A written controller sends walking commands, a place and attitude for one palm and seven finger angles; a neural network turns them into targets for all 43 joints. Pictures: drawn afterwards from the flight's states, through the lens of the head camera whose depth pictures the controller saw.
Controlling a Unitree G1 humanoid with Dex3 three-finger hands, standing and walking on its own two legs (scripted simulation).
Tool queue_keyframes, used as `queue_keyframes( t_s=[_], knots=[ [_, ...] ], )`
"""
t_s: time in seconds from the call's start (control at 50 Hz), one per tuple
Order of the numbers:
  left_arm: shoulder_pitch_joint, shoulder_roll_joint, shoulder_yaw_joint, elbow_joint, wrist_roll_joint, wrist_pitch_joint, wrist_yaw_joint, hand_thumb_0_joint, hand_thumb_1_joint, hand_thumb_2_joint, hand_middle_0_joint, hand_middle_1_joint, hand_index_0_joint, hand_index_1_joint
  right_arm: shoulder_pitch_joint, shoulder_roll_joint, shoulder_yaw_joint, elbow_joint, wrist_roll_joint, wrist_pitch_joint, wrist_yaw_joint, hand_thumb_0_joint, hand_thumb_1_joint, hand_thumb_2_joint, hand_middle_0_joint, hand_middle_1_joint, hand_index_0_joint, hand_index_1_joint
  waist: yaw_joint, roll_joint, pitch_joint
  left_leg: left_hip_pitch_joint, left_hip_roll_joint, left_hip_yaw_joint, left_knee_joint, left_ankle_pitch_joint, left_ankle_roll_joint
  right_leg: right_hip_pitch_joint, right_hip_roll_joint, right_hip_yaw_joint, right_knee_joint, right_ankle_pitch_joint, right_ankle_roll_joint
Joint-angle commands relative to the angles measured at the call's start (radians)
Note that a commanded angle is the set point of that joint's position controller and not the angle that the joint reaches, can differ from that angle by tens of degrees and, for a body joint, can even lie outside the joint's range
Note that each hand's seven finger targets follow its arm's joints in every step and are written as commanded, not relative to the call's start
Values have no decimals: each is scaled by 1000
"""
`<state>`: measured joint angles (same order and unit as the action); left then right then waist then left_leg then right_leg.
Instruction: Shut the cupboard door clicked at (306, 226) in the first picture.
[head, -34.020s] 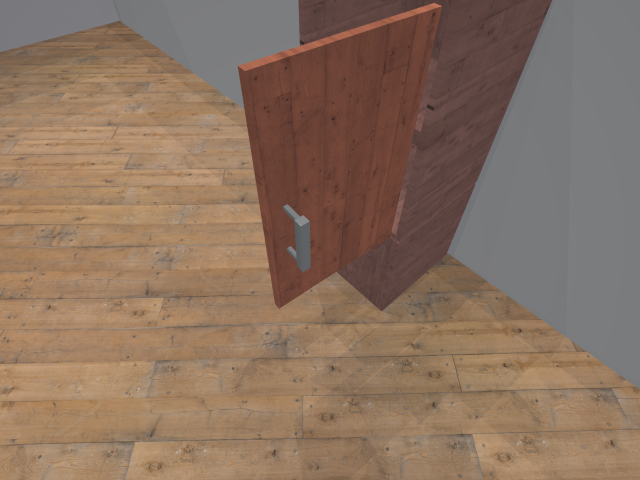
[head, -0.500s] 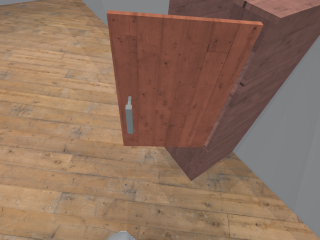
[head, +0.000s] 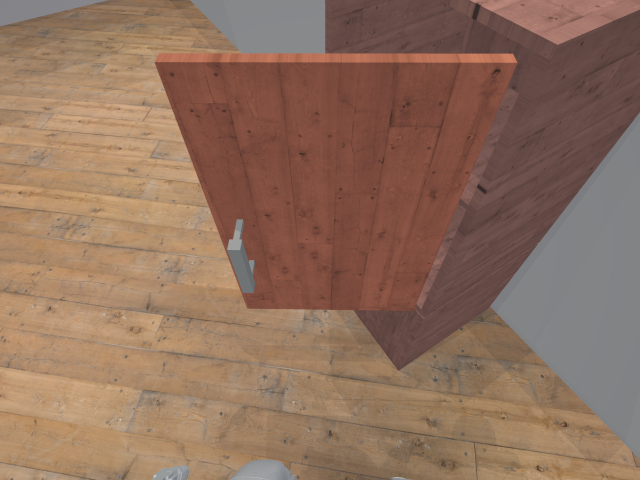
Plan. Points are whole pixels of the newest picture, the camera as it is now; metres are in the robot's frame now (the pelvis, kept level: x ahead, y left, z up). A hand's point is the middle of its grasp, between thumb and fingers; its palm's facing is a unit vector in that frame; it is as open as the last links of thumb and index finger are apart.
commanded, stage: come to a stop and stand still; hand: left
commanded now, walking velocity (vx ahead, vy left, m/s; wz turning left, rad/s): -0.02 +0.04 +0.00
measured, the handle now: (244, 257) +0.45 +0.16 -0.08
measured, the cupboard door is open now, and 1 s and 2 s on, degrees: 57 57 57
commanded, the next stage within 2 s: look again from close up in 1.82 s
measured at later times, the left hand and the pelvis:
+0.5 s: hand out of the picture +0.00 +0.26 -0.16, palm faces -0.02 -0.96 -0.27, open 7.4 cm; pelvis -0.02 +0.07 +0.00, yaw -2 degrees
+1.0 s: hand out of the picture +0.03 +0.24 -0.16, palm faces -0.04 -0.97 -0.23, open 7.3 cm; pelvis +0.00 +0.06 +0.00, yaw -2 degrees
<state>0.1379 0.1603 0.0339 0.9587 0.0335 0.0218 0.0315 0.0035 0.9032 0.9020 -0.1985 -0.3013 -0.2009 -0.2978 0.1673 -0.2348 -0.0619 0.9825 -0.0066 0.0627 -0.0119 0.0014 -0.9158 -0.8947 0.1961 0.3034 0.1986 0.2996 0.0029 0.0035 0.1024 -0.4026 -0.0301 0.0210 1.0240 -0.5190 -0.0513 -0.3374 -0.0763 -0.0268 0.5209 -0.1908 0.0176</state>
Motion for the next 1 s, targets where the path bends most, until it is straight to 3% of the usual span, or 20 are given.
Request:
queue_keyframes(
  t_s=[0.0, 0.04, 0.06, 0.08, 0.1, 0.12, 0.14, 0.16, 0.18, 0.22, 0.26, 0.3, 0.32, 0.34, 0.36, 0.38, 0.42, 0.48, 0.8, 0.98],
  knots=[
    [93, 237, 67, -35, 8, -13, 16, 0, 900, 900, -200, -300, -200, -300, 55, -34, 0, -67, 2, -23, 3, 0, -900, -900, 200, 300, 200, 300, 39, -224, -213, 12, 29, -18, -220, 13, 2, 251, -250, 211, -121, 562, -207],
    [77, 238, 65, -31, 4, -7, 11, 0, 900, 900, -200, -300, -200, -300, 110, -33, 2, -50, 3, -29, 1, 0, -900, -900, 200, 300, 200, 300, 10, -222, -208, 120, 19, 16, -435, 126, 8, 201, -215, 197, -98, 446, -167],
    [62, 231, 62, -28, -2, -4, 8, 0, 900, 900, -200, -300, -200, -300, 150, -34, 3, -31, 2, -33, 0, 0, -900, -900, 200, 300, 200, 300, -12, -201, -206, 231, 15, 35, -560, 249, 13, 129, -185, 172, -79, 319, -130],
    [88, 214, 34, -34, -20, -23, 51, 0, 900, 900, -200, -300, -200, -300, 150, -107, -20, -98, 11, -62, 2, 0, -900, -900, 200, 300, 200, 300, -56, 147, -357, 245, 92, 83, -646, 316, 7, 263, -142, 114, 92, 416, -85],
    [100, 179, 13, -70, -25, -7, 42, 0, 900, 900, -200, -300, -200, -300, 108, -98, -13, -139, -9, -71, 3, 0, -900, -900, 200, 300, 200, 300, -18, 340, -296, 224, 166, -53, -679, 424, 44, 119, -48, 25, 196, 31, -48],
    [129, 151, 11, -79, -21, 6, 31, 0, 900, 900, -200, -300, -200, -300, 61, -135, -11, -174, -21, -52, 4, 0, -900, -900, 200, 300, 200, 300, 18, 357, -201, 175, 267, -115, -640, 491, 120, -13, 7, -36, 221, -232, -36],
    [85, 149, -1, -76, -10, 27, 22, 0, 900, 900, -200, -300, -200, -300, 45, -119, -9, -200, -23, -49, 2, 0, -900, -900, 200, 300, 200, 300, -13, 378, -106, 94, 253, -147, -704, 468, 146, -64, 56, -38, 321, -305, -31],
    [73, 137, -4, -80, -7, 33, 16, 0, 900, 900, -200, -300, -200, -300, 23, -110, 1, -207, -27, -46, -2, 0, -900, -900, 200, 300, 200, 300, -1, 352, -37, 12, 250, -140, -705, 432, 173, -75, 60, -1, 378, -311, -32],
    [68, 138, 1, -75, -6, 28, 9, 0, 900, 900, -200, -300, -200, -300, 15, -91, 5, -210, -27, -47, -5, 0, -900, -900, 200, 300, 200, 300, 3, 245, 11, -4, 242, -134, -686, 474, 180, -82, 55, 13, 389, -273, -33],
    [118, 120, -2, -65, -14, 12, -1, 0, 900, 900, -200, -300, -200, -300, 14, -99, 11, -219, -22, -56, -6, 0, -900, -900, 200, 300, 200, 300, 28, 96, 2, 3, 249, -127, -673, 446, 192, -19, 45, 4, 292, -215, -30],
    [165, 119, -4, -50, -10, -6, -5, 0, 900, 900, -200, -300, -200, -300, 24, -92, 15, -211, -16, -65, -10, 0, -900, -900, 200, 300, 200, 300, 45, 39, -20, 44, 213, -105, -620, 407, 171, 45, 41, 26, 80, -95, -37],
    [162, 155, -13, -50, -9, -27, -3, 0, 900, 900, -200, -300, -200, -300, 77, -65, 24, -196, -4, -72, -9, 0, -900, -900, 200, 300, 200, 300, 0, -29, -51, 109, 118, -67, -594, 227, 112, 2, -47, 191, -75, -36, -91],
    [146, 170, -19, -56, -8, -28, -4, 0, 900, 900, -200, -300, -200, -300, 105, -55, 26, -183, -3, -76, -6, 0, -900, -900, 200, 300, 200, 300, -25, 22, -55, 168, 93, -74, -624, 184, 106, -45, -58, 215, -95, -73, -107],
    [129, 176, -15, -51, -10, -35, -4, 0, 900, 900, -200, -300, -200, -300, 128, -59, 26, -164, -4, -72, -6, 0, -900, -900, 200, 300, 200, 300, -34, -132, -92, 207, 102, -58, -602, 215, 106, -37, -38, 208, -94, -76, -98],
    [115, 166, -15, -51, -12, -38, -1, 0, 900, 900, -200, -300, -200, -300, 154, -64, 25, -149, -5, -73, -7, 0, -900, -900, 200, 300, 200, 300, -41, -219, -106, 227, 106, -53, -605, 249, 110, -18, -38, 183, -93, -49, -95],
    [111, 148, -18, -49, -13, -34, 1, 0, 900, 900, -200, -300, -200, -300, 160, -66, 24, -136, -6, -77, -7, 0, -900, -900, 200, 300, 200, 300, -40, -210, -90, 227, 110, -58, -629, 245, 110, -26, -33, 175, -94, -71, -86],
    [128, 135, -19, -45, -14, -26, 1, 0, 900, 900, -200, -300, -200, -300, 146, -69, 27, -120, -10, -87, -8, 0, -900, -900, 200, 300, 200, 300, -23, -65, -54, 197, 142, -88, -710, 242, 115, -8, -2, 135, -72, -69, -69],
    [160, 129, -19, -22, -13, -23, 1, 0, 900, 900, -200, -300, -200, -300, 125, -70, 35, -97, -11, -96, -11, 0, -900, -900, 200, 300, 200, 300, 1, 42, -62, 175, 157, -95, -759, 280, 115, 59, 9, 102, -43, -18, -64],
    [144, 95, -28, 80, -22, -23, 5, 0, 900, 900, -200, -300, -200, -300, 200, -38, 60, 54, -8, -104, -27, 0, -900, -900, 200, 300, 200, 300, 1, 3, -60, 244, 156, -62, -741, 492, 103, 124, -17, 92, -69, 70, -59],
    [148, 83, -31, 108, -23, -29, 8, 0, 900, 900, -200, -300, -200, -300, 211, -14, 62, 95, -6, -104, -30, 0, -900, -900, 200, 300, 200, 300, -4, -2, -46, 257, 151, -45, -727, 506, 103, 133, -23, 98, -82, 116, -60]
  ],
)
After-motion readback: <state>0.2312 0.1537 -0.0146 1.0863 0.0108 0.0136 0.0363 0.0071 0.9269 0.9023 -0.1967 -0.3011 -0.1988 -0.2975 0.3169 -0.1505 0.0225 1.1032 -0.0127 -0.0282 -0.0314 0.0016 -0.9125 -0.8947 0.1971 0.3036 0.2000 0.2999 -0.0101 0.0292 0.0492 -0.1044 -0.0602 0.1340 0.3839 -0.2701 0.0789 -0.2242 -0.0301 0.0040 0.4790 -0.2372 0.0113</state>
